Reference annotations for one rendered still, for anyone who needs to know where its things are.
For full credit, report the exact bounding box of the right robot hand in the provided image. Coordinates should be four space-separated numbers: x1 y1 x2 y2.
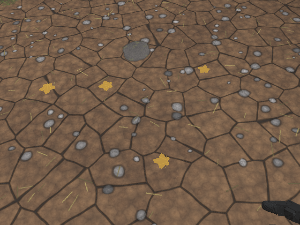
262 200 300 225

